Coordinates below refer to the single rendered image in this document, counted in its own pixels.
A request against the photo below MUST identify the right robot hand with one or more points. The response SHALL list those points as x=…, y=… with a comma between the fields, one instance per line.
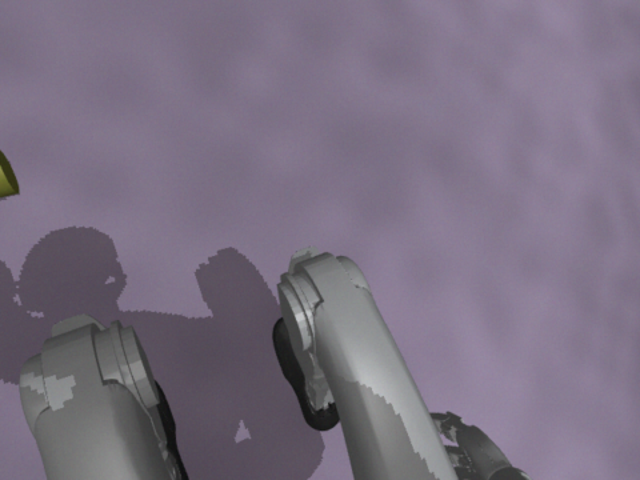
x=477, y=456

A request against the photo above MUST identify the right robot foot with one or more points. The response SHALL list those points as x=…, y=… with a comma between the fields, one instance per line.
x=321, y=420

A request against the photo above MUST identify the bottle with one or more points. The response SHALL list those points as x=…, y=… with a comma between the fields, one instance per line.
x=8, y=181

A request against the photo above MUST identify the left robot foot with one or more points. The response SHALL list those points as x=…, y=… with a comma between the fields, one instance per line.
x=170, y=432

